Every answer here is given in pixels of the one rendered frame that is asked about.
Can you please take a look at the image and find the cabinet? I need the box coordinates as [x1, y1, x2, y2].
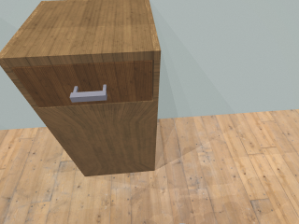
[0, 0, 161, 177]

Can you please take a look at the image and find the drawer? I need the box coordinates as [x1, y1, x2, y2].
[11, 60, 153, 107]

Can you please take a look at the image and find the handle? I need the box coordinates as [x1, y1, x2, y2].
[69, 84, 107, 103]

